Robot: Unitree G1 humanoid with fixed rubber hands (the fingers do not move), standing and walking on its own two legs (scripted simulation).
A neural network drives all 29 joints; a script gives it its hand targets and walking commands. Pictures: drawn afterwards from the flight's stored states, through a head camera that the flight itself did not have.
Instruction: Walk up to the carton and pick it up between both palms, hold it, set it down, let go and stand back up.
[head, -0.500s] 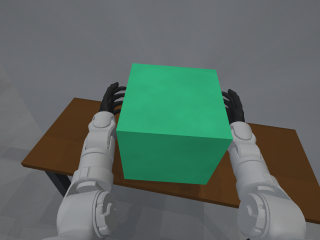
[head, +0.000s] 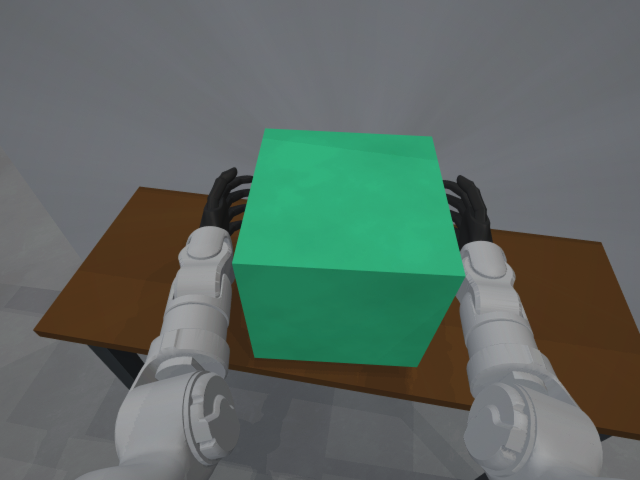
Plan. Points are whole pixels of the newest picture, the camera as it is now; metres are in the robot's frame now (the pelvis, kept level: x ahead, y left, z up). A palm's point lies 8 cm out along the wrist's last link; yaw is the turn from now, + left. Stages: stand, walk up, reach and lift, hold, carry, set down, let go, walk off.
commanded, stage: set down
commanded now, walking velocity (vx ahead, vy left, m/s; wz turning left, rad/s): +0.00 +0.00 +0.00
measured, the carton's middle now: (341, 248) +0.43 +0.00 +0.05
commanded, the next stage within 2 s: none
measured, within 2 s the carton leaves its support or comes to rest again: rests again in 1.04 s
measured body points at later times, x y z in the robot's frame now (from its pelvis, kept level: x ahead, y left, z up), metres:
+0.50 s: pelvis -0.01 +0.00 +0.00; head +0.03 +0.01 +0.45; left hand +0.43 +0.16 +0.08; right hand +0.41 -0.17 +0.08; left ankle -0.02 +0.12 -0.75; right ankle -0.03 -0.12 -0.75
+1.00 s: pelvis -0.01 +0.01 +0.00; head +0.03 +0.02 +0.45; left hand +0.43 +0.16 +0.07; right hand +0.41 -0.17 +0.08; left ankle -0.02 +0.12 -0.75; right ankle -0.03 -0.12 -0.75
